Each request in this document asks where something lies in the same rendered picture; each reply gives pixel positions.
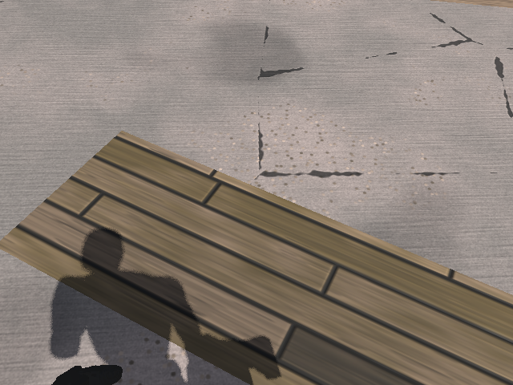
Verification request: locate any left robot hand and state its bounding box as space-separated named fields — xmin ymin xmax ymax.
xmin=51 ymin=365 xmax=123 ymax=385

